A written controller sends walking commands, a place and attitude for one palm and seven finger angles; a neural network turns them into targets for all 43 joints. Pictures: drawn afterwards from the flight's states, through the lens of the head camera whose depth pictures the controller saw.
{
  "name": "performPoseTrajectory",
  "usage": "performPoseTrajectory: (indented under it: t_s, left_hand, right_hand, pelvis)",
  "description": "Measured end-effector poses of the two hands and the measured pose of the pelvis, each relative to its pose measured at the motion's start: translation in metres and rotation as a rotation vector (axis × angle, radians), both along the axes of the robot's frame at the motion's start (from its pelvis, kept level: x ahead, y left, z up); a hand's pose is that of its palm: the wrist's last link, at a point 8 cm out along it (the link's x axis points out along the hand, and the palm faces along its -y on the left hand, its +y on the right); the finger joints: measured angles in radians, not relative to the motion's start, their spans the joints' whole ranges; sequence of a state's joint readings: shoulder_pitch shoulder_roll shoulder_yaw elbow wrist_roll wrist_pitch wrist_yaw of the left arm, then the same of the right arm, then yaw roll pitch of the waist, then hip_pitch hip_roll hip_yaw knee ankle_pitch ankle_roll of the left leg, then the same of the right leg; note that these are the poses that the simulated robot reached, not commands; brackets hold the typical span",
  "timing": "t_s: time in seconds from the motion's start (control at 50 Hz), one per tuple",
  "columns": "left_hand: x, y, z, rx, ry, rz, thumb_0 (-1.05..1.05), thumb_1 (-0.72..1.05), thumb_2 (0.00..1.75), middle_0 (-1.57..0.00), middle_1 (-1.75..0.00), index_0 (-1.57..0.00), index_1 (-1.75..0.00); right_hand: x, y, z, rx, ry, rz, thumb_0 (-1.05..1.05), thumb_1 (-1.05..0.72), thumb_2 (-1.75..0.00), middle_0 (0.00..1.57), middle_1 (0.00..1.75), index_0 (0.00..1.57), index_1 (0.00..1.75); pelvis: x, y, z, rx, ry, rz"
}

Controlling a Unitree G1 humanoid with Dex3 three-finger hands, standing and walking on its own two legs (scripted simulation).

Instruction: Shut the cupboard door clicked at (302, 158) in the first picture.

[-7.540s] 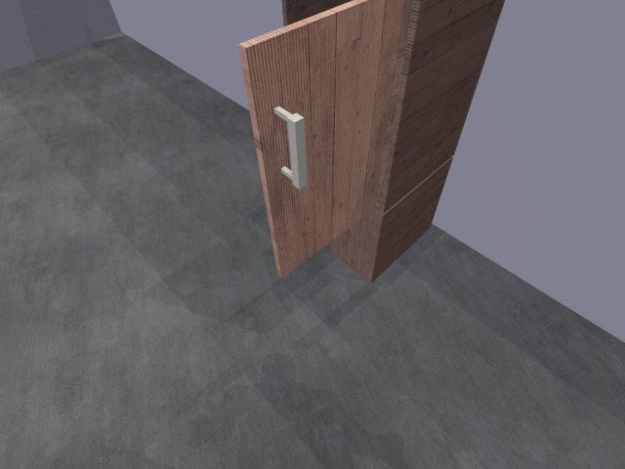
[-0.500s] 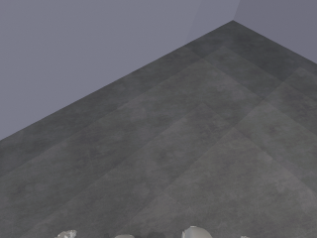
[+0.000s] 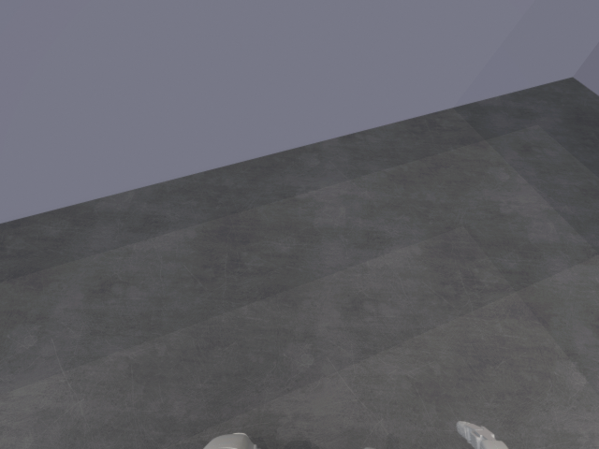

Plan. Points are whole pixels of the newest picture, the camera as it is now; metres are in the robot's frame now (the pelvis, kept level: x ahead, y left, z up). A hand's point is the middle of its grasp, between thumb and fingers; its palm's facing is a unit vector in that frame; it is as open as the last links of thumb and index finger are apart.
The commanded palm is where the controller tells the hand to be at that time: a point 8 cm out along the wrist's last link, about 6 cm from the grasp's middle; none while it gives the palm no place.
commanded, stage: walk to a spot facing it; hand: left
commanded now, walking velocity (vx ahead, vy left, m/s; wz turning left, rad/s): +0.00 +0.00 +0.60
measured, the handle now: out of the picture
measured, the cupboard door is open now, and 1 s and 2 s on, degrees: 88 88 88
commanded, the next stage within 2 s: none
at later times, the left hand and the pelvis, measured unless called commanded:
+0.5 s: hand out of the picture +0.05 +0.16 -0.14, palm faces +0.29 -0.92 -0.27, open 7.4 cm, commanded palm none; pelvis +0.02 -0.05 +0.02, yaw +18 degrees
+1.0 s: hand out of the picture -0.01 +0.18 -0.14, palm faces +0.58 -0.76 -0.30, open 7.4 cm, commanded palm none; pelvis +0.04 -0.06 +0.01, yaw +36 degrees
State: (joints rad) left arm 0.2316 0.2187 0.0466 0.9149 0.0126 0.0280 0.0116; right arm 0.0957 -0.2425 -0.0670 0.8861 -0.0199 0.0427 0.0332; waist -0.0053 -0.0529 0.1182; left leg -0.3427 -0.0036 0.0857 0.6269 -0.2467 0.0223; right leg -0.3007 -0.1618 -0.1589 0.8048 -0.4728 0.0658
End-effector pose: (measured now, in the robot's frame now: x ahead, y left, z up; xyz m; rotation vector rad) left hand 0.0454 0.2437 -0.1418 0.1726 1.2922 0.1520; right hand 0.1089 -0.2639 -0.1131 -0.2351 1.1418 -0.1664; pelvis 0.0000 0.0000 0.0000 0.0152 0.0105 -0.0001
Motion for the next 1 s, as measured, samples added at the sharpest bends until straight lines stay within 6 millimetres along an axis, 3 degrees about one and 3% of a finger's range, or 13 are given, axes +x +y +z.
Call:
performPoseTrajectory:
  t_s: [0.06, 0.16, 0.26, 0.34, 0.42, 0.5, 0.6, 0.66, 0.72, 0.86, 1.0]
  left_hand:
    - [-0.008, 0.013, 0.000, 0.021, 0.027, 0.049, 0.01, 0.90, 0.90, -0.21, -0.30, -0.20, -0.30]
    - [-0.002, 0.021, 0.018, 0.047, -0.028, 0.104, 0.01, 0.91, 0.90, -0.20, -0.30, -0.19, -0.30]
    - [0.009, 0.013, 0.034, 0.080, -0.092, 0.132, 0.01, 0.91, 0.90, -0.20, -0.30, -0.19, -0.30]
    - [0.013, -0.002, 0.037, 0.119, -0.151, 0.155, 0.01, 0.91, 0.90, -0.20, -0.30, -0.19, -0.30]
    - [0.000, -0.021, 0.042, 0.118, -0.144, 0.207, 0.00, 0.91, 0.90, -0.20, -0.30, -0.20, -0.30]
    - [-0.019, -0.038, 0.040, 0.079, -0.110, 0.263, 0.00, 0.90, 0.90, -0.20, -0.30, -0.20, -0.30]
    - [-0.054, -0.045, 0.024, 0.026, -0.061, 0.351, 0.00, 0.90, 0.90, -0.21, -0.30, -0.20, -0.30]
    - [-0.080, -0.038, 0.006, 0.004, -0.028, 0.415, 0.00, 0.90, 0.90, -0.21, -0.30, -0.20, -0.30]
    - [-0.097, -0.030, 0.000, 0.016, 0.017, 0.461, 0.01, 0.90, 0.90, -0.21, -0.30, -0.20, -0.30]
    - [-0.094, -0.019, 0.023, 0.071, -0.044, 0.538, 0.01, 0.91, 0.90, -0.20, -0.30, -0.19, -0.30]
    - [-0.087, -0.035, 0.036, 0.137, -0.126, 0.597, 0.00, 0.91, 0.90, -0.20, -0.30, -0.19, -0.30]
  right_hand:
    - [0.011, 0.008, 0.006, -0.015, -0.019, 0.043, 0.01, -0.91, -0.90, 0.20, 0.30, 0.20, 0.30]
    - [0.012, 0.014, 0.009, -0.006, 0.022, 0.093, 0.01, -0.91, -0.90, 0.20, 0.30, 0.20, 0.30]
    - [0.009, 0.006, 0.001, 0.026, 0.073, 0.120, 0.01, -0.90, -0.90, 0.20, 0.30, 0.20, 0.30]
    - [0.013, -0.010, -0.016, 0.053, 0.106, 0.134, 0.01, -0.90, -0.90, 0.20, 0.30, 0.20, 0.30]
    - [0.026, -0.020, -0.019, 0.049, 0.137, 0.173, 0.01, -0.91, -0.90, 0.20, 0.30, 0.20, 0.30]
    - [0.047, -0.017, -0.008, 0.043, 0.137, 0.228, 0.01, -0.91, -0.90, 0.20, 0.30, 0.20, 0.30]
    - [0.084, 0.008, 0.000, 0.026, 0.090, 0.337, 0.01, -0.91, -0.90, 0.19, 0.30, 0.20, 0.30]
    - [0.108, 0.028, -0.002, 0.006, 0.023, 0.406, 0.01, -0.91, -0.90, 0.20, 0.30, 0.20, 0.30]
    - [0.118, 0.042, 0.002, -0.004, -0.015, 0.454, 0.01, -0.91, -0.90, 0.20, 0.30, 0.20, 0.30]
    - [0.119, 0.048, 0.005, -0.004, 0.039, 0.525, 0.01, -0.91, -0.90, 0.20, 0.30, 0.20, 0.30]
    - [0.136, 0.037, -0.015, 0.021, 0.114, 0.576, 0.01, -0.90, -0.90, 0.20, 0.30, 0.20, 0.30]
  pelvis:
    - [-0.001, 0.000, 0.002, -0.006, -0.003, 0.030]
    - [0.000, -0.005, 0.013, -0.022, 0.006, 0.085]
    - [0.004, -0.021, 0.016, -0.029, 0.013, 0.146]
    - [0.010, -0.040, 0.007, -0.004, 0.022, 0.196]
    - [0.013, -0.047, 0.011, -0.001, 0.001, 0.262]
    - [0.018, -0.050, 0.018, 0.023, -0.005, 0.315]
    - [0.019, -0.044, 0.015, 0.026, -0.005, 0.381]
    - [0.019, -0.034, 0.002, 0.004, -0.002, 0.422]
    - [0.016, -0.034, 0.000, 0.006, -0.008, 0.449]
    - [0.021, -0.043, 0.013, -0.022, -0.005, 0.532]
    - [0.043, -0.060, 0.007, -0.009, 0.003, 0.630]
